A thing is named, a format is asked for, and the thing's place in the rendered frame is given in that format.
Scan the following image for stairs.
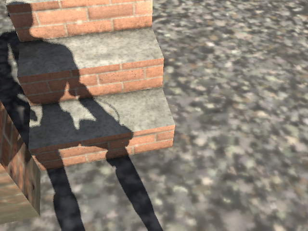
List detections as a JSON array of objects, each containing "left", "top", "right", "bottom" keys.
[{"left": 6, "top": 0, "right": 175, "bottom": 171}]

